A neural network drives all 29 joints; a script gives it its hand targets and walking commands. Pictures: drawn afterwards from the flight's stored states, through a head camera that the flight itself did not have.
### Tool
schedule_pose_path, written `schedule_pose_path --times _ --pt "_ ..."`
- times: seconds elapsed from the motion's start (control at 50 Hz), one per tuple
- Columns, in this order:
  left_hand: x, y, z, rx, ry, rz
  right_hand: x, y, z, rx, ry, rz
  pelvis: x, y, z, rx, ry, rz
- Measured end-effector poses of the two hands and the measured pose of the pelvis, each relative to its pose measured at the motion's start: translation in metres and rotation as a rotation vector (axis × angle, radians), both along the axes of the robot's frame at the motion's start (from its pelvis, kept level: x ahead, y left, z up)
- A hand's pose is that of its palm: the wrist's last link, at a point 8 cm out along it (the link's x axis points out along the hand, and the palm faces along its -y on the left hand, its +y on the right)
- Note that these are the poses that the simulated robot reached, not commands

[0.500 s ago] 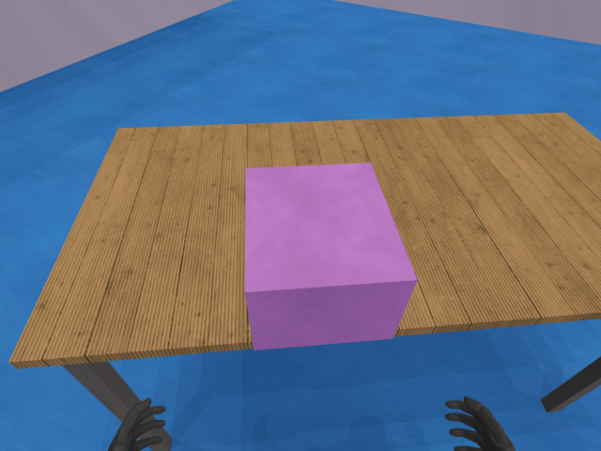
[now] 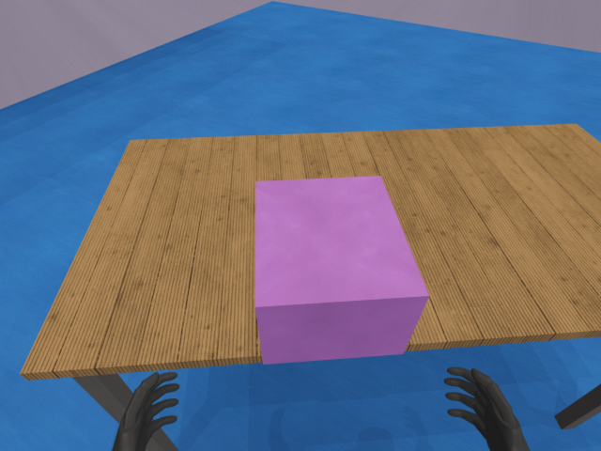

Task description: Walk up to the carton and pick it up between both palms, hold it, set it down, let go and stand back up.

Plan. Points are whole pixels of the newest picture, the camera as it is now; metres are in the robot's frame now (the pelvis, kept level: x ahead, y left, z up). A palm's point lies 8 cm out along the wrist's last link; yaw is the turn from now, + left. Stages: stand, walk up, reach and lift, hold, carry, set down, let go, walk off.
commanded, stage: reach and lift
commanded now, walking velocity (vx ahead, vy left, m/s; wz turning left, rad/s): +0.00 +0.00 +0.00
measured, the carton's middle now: (326, 263) +0.43 +0.00 +0.01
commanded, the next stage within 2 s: none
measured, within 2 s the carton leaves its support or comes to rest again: neither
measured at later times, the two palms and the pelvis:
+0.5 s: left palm (145, 382) +0.22 +0.23 +0.03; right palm (488, 377) +0.24 -0.19 +0.03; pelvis +0.00 -0.01 +0.00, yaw +0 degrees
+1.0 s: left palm (148, 305) +0.29 +0.24 +0.08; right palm (475, 293) +0.33 -0.19 +0.08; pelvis +0.00 -0.01 +0.00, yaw -1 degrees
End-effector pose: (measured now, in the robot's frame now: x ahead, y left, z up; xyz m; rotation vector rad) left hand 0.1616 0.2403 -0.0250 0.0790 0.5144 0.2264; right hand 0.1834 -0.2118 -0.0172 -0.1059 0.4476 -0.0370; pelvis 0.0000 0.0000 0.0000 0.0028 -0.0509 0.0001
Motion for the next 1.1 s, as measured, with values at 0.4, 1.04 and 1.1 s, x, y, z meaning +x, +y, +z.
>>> schedule_pose_path --times 0.4,1.04,1.1 --pt "0.042 -0.011 0.048 -0.038 -0.224 -0.012 0.042 0.016 0.044 0.100 -0.197 0.010 -0.001 -0.005 -0.001 0.003 0.004 0.001" --pt "0.136 -0.003 0.108 -0.065 -0.246 -0.023 0.152 0.024 0.102 0.106 -0.242 0.028 -0.004 -0.007 -0.001 0.000 0.056 -0.010" --pt "0.145 -0.002 0.113 -0.068 -0.249 -0.022 0.162 0.026 0.108 0.105 -0.243 0.032 -0.005 -0.007 -0.001 0.000 0.066 -0.010"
